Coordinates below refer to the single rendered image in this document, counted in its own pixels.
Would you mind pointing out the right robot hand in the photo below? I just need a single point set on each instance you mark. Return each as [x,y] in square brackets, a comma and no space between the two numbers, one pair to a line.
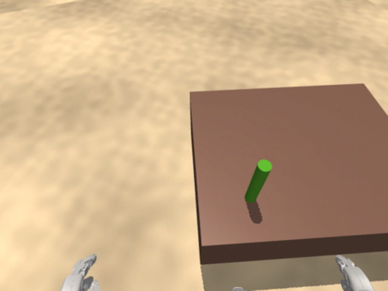
[354,277]

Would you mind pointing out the can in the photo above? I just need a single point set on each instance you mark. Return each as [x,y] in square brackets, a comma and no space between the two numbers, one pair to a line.
[258,179]

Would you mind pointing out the left robot hand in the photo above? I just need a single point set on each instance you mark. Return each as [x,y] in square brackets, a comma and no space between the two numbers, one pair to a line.
[76,282]

